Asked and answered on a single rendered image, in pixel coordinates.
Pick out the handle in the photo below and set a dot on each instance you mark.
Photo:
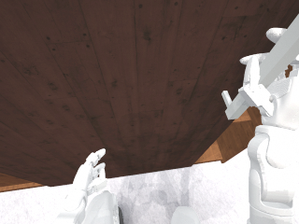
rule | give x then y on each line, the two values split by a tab
280	56

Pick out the wardrobe door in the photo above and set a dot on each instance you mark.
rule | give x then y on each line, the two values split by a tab
141	79
9	180

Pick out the left robot forearm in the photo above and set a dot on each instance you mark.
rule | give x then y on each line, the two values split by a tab
72	210

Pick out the robot right hand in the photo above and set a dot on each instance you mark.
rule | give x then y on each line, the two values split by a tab
283	112

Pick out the robot thigh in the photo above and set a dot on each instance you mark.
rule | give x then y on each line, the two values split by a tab
102	208
185	215

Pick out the robot left hand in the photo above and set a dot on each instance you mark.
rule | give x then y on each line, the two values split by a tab
87	178

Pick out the robot right thigh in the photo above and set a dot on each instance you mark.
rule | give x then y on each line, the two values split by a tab
185	215

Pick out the robot left thigh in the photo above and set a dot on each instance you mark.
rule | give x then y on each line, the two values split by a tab
102	208

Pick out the right robot forearm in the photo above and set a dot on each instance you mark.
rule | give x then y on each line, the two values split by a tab
272	155

